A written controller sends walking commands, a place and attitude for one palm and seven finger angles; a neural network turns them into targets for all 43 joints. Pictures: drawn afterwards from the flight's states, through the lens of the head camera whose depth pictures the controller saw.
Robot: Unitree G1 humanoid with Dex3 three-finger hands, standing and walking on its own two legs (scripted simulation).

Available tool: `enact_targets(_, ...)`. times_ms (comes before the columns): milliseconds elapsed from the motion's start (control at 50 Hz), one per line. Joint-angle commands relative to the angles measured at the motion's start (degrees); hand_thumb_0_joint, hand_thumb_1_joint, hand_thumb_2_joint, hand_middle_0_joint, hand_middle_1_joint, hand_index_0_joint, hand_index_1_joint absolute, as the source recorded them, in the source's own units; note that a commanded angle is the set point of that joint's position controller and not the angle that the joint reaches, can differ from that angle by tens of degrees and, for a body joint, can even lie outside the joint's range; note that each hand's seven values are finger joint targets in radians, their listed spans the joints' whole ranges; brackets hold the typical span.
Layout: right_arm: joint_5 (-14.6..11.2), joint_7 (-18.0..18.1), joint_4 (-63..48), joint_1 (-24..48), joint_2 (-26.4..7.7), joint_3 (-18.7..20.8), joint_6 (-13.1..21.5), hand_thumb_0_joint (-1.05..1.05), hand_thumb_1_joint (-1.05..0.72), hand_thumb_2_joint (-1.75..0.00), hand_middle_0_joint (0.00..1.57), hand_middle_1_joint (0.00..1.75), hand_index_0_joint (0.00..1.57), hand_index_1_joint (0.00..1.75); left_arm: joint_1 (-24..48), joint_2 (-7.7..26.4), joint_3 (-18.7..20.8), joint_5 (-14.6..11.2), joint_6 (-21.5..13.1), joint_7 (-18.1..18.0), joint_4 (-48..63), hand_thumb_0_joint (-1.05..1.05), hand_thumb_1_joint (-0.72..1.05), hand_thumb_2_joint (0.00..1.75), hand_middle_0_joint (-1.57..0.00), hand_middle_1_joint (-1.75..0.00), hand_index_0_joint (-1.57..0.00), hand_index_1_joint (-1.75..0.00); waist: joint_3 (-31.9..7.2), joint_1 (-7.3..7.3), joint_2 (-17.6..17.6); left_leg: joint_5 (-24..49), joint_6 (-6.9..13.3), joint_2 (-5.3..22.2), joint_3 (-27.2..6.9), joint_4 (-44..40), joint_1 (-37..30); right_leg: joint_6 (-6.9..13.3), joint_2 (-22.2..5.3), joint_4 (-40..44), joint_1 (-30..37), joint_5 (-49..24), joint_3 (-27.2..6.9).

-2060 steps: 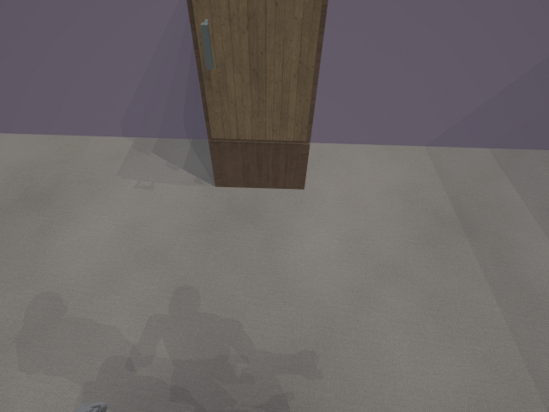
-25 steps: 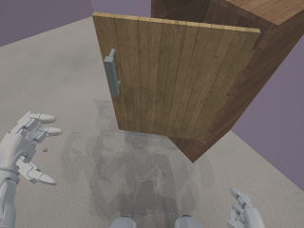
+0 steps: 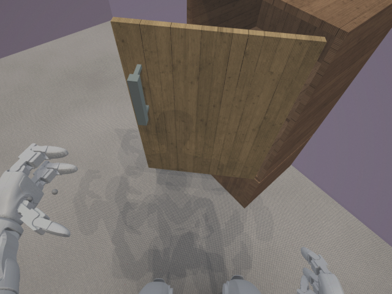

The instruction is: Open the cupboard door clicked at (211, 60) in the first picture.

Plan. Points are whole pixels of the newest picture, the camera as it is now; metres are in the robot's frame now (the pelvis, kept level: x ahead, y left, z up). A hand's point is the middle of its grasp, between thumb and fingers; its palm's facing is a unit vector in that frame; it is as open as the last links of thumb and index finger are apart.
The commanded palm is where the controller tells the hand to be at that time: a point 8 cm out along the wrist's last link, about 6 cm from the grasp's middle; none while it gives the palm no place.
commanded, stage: raise the hand with hooked fingers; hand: left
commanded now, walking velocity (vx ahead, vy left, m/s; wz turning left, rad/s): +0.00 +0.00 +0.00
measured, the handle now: (140, 96) +0.55 +0.17 +0.04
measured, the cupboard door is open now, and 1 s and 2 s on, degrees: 43 43 43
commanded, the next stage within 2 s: move the hooked fingers beside the handle in 0.04 s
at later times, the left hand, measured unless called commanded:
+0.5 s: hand (73, 164) +0.34 +0.26 +0.06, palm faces -0.06 -1.00 -0.02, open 14.0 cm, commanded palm +0.32 +0.31 +0.06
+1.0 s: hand (88, 139) +0.41 +0.25 +0.05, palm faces -0.05 -1.00 -0.01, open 14.0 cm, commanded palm +0.39 +0.30 +0.05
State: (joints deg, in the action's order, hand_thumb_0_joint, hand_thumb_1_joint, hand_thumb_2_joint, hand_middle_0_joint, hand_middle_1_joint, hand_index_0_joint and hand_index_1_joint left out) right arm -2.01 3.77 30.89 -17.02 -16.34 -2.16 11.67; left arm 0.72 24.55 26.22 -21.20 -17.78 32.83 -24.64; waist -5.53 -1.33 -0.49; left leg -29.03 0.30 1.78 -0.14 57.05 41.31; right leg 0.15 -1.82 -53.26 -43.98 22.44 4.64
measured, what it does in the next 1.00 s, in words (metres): stands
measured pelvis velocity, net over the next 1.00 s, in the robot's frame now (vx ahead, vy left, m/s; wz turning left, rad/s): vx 0.00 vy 0.00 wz -0.02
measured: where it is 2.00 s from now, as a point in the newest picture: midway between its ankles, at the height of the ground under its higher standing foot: outside the picture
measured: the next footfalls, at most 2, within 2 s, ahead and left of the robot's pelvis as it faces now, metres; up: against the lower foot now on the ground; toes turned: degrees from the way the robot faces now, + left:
none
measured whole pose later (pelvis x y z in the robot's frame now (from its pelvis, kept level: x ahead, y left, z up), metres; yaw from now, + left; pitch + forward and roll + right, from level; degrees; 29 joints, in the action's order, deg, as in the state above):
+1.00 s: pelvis +0.00 +0.00 -0.01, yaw -1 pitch +18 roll -2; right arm -1.4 3.2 33.0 -18.3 -16.4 -2.3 4.5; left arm 28.9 29.1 26.5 -13.6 -19.7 30.0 -49.8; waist -5.9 -4.8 0.2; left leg -29.4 0.4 2.3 0.6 59.1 47.3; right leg 0.1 -1.2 -55.1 -50.4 22.2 3.7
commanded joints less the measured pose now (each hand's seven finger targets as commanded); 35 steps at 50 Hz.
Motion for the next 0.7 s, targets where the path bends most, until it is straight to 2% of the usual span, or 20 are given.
enact_targets(0, -0.2, 0.7, -7.4, 0.3, -8.7, 4.0, 2.9, 0.0, -0.9, -0.9, 0.2, 0.3, 0.2, 0.3, 9.6, 15.6, 5.2, -1.7, -3.5, 0.3, 11.9, 0.0, -0.5, 0.3, -0.3, -1.2, -0.3, -1.2, -15.8, 0.41, -5.7, 18.9, 0.3, -2.0, -0.9, -9.0, -5.6, 1.4, 2.2, 5.4, 12.9, -11.1, -2.0)
enact_targets(40, -0.4, 0.7, -7.6, 0.6, -8.7, 3.9, 2.9, 0.0, -0.9, -0.9, 0.2, 0.3, 0.2, 0.3, 9.3, 14.6, 4.6, -1.9, -3.3, 0.4, 10.7, 0.0, -0.5, 0.3, -0.3, -1.2, -0.3, -1.2, -14.2, 0.33, -4.5, 17.4, 0.3, -1.9, -1.2, -9.2, -4.8, 1.3, 2.2, 5.7, 12.0, -9.6, -1.8)
enact_targets(80, -0.2, 0.8, -7.4, 0.4, -8.9, 4.0, 3.1, 0.0, -0.9, -0.9, 0.2, 0.3, 0.2, 0.3, 9.9, 15.8, 5.4, -2.0, -3.3, 0.4, 11.1, 0.0, -0.5, 0.3, -0.3, -1.2, -0.3, -1.2, -15.0, 0.33, -4.0, 18.3, 0.4, -1.9, -0.9, -8.7, -4.8, 1.4, 2.2, 5.6, 12.7, -10.6, -2.1)
enact_targets(100, -0.3, 0.8, -7.5, 0.5, -8.8, 3.9, 3.0, 0.0, -0.9, -0.9, 0.2, 0.3, 0.2, 0.3, 10.1, 15.5, 5.2, -1.8, -3.3, 0.6, 11.4, 0.0, -0.5, 0.3, -0.3, -1.2, -0.3, -1.2, -15.8, 0.54, -5.0, 18.7, 0.3, -2.0, -1.1, -9.0, -5.4, 1.4, 2.2, 5.3, 12.9, -10.8, -1.9)
enact_targets(120, -0.3, 0.8, -7.6, 0.7, -8.6, 3.9, 3.0, 0.0, -0.9, -0.9, 0.2, 0.3, 0.2, 0.3, 9.7, 14.9, 4.8, -1.8, -3.2, 0.6, 11.1, 0.0, -0.5, 0.3, -0.3, -1.2, -0.3, -1.2, -15.1, 0.51, -5.3, 18.8, 0.2, -2.0, -1.1, -9.1, -5.5, 1.4, 2.1, 5.3, 12.4, -10.9, -1.7)
enact_targets(140, -0.3, 0.9, -7.4, 0.8, -8.7, 3.8, 3.0, 0.0, -0.9, -0.9, 0.2, 0.3, 0.2, 0.3, 11.6, 14.3, 4.0, -1.8, -3.2, 0.6, 11.1, 0.0, -0.5, 0.3, -0.3, -1.2, -0.3, -1.2, -14.8, 0.09, -5.0, 18.5, 0.3, -2.0, -1.1, -8.9, -5.3, 1.3, 2.1, 5.3, 11.9, -10.9, -1.7)
enact_targets(180, -0.2, 1.4, -6.4, 0.2, -9.1, 3.9, 2.9, 0.0, -0.9, -0.9, 0.2, 0.3, 0.2, 0.3, 16.4, 15.8, 4.4, -1.4, -3.2, 0.2, 9.6, 0.0, -0.5, 0.3, -0.3, -1.2, -0.3, -1.2, -13.8, -0.83, -2.9, 16.6, 0.4, -1.8, -1.1, -8.2, -4.0, 1.2, 2.2, 5.3, 10.9, -9.3, -2.1)
enact_targets(220, -0.4, 1.7, -6.0, 0.1, -9.0, 3.6, 2.6, 0.0, -0.9, -0.9, 0.2, 0.3, 0.2, 0.3, 19.9, 14.8, 2.7, -0.7, -3.0, 0.4, 6.8, 0.0, -0.5, 0.3, -0.3, -1.2, -0.3, -1.2, -13.1, -1.3, -4.7, 14.3, 0.3, -1.9, -1.2, -8.5, -3.6, 1.3, 2.0, 5.5, 9.4, -6.9, -2.1)
enact_targets(260, -0.4, 1.9, -5.8, -0.3, -9.1, 3.7, 2.5, 0.0, -0.9, -0.9, 0.2, 0.3, 0.2, 0.3, 22.4, 15.4, 2.4, 0.0, -3.2, 0.2, 6.0, 0.0, -0.5, 0.3, -0.3, -1.2, -0.3, -1.2, -14.6, -1.24, -4.8, 15.1, 0.3, -1.8, -1.5, -8.5, -4.4, 1.4, 1.9, 5.2, 9.4, -7.3, -2.1)
enact_targets(320, -0.3, 1.9, -5.4, -0.8, -9.0, 3.6, 2.1, 0.0, -0.9, -0.9, 0.2, 0.3, 0.2, 0.3, 26.4, 14.9, 0.5, 1.1, -2.9, 0.0, 5.3, 0.0, -0.5, 0.3, -0.3, -1.2, -0.3, -1.2, -16.7, -1.49, -6.9, 17.0, 0.2, -1.9, -1.4, -8.2, -6.0, 1.5, 1.8, 4.8, 9.1, -9.1, -2.2)
enact_targets(380, 0.0, 1.7, -4.9, -1.6, -9.5, 3.6, 1.2, 0.0, -0.9, -0.9, 0.2, 0.3, 0.2, 0.3, 27.1, 19.4, 4.7, 1.3, -2.7, -0.8, 1.5, 0.0, -0.5, 0.3, -0.3, -1.2, -0.3, -1.2, -18.1, -0.63, -3.6, 18.2, 0.3, -1.7, -1.2, -7.7, -3.8, 1.5, 1.9, 4.4, 11.7, -10.7, -2.5)
enact_targets(420, -0.1, 1.3, -5.6, -1.5, -9.0, 3.6, 0.6, 0.0, -0.9, -0.9, 0.2, 0.3, 0.2, 0.3, 26.4, 18.7, 4.5, 1.8, -2.7, -0.8, 0.7, 0.0, -0.5, 0.3, -0.3, -1.2, -0.3, -1.2, -19.7, 0.1, -5.7, 20.6, 0.1, -1.8, -0.8, -8.0, -4.3, 1.5, 1.7, 3.9, 12.9, -13.2, -2.6)
enact_targets(440, -0.1, 1.1, -5.8, -1.6, -8.8, 3.7, 0.4, 0.0, -0.9, -0.9, 0.2, 0.3, 0.2, 0.3, 26.9, 17.5, 3.5, 1.6, -2.6, -0.9, 1.1, 0.0, -0.5, 0.3, -0.3, -1.2, -0.3, -1.2, -20.0, -0.22, -5.5, 21.5, 0.1, -1.8, -0.7, -8.0, -4.6, 1.3, 1.7, 3.9, 12.9, -14.1, -2.5)
enact_targets(460, 0.0, 0.9, -5.9, -1.9, -9.1, 3.8, 0.0, 0.0, -0.9, -0.9, 0.2, 0.3, 0.2, 0.3, 25.6, 19.0, 5.4, 1.6, -2.5, -1.3, -0.2, 0.0, -0.5, 0.3, -0.3, -1.2, -0.3, -1.2, -20.3, 0.32, -4.5, 21.7, 0.1, -1.8, -0.6, -8.0, -3.9, 1.3, 1.8, 4.0, 13.9, -14.7, -2.7)
enact_targets(500, 0.1, 0.6, -6.0, -2.5, -9.2, 3.7, -0.8, 0.0, -0.9, -0.9, 0.2, 0.3, 0.2, 0.3, 25.2, 20.3, 6.6, 1.7, -2.6, -1.3, -1.9, 0.0, -0.5, 0.3, -0.3, -1.2, -0.3, -1.2, -20.3, 0.13, -2.7, 22.1, 0.3, -1.7, -0.1, -7.7, -2.4, 1.2, 2.0, 3.9, 15.4, -16.3, -3.0)
enact_targets(520, 0.0, 0.5, -6.2, -2.5, -9.2, 3.9, -1.1, 0.0, -0.9, -0.9, 0.2, 0.3, 0.2, 0.3, 25.0, 20.0, 6.4, 1.6, -2.9, -1.2, -1.3, 0.0, -0.5, 0.3, -0.3, -1.2, -0.3, -1.2, -20.5, 0.28, -4.4, 22.9, 0.3, -1.8, 0.1, -7.7, -2.5, 1.2, 1.9, 3.9, 15.5, -17.2, -3.2)
enact_targets(620, -0.1, 0.3, -5.6, -3.6, -9.3, 4.2, -2.3, 0.0, -0.9, -0.9, 0.2, 0.3, 0.2, 0.3, 28.8, 19.0, 5.1, 1.5, -3.7, -0.6, -3.8, 0.0, -0.5, 0.3, -0.3, -1.2, -0.3, -1.2, -18.9, -1.27, -3.6, 20.8, 0.5, -1.6, 0.4, -7.6, -1.9, 1.0, 2.2, 4.5, 13.6, -16.0, -3.4)
enact_targets(660, -0.1, 0.5, -4.9, -3.7, -9.4, 4.1, -2.5, 0.0, -0.9, -0.9, 0.2, 0.3, 0.2, 0.3, 33.4, 18.6, 3.5, 2.2, -4.4, -0.5, -4.0, 0.0, -0.5, 0.3, -0.3, -1.2, -0.3, -1.2, -18.4, -2.18, -4.8, 19.3, 0.5, -1.6, 0.0, -7.6, -2.0, 1.1, 2.1, 4.4, 11.8, -14.3, -3.3)
enact_targets(680, -0.1, 0.6, -4.6, -4.1, -9.4, 4.3, -2.6, 0.0, -0.9, -0.9, 0.2, 0.3, 0.2, 0.3, 35.7, 17.9, 2.5, 2.1, -4.8, -0.5, -4.1, 0.0, -0.5, 0.3, -0.3, -1.2, -0.3, -1.2, -18.5, -2.78, -4.1, 19.8, 0.6, -1.5, -0.1, -7.2, -2.6, 1.2, 2.4, 4.1, 11.2, -14.4, -3.2)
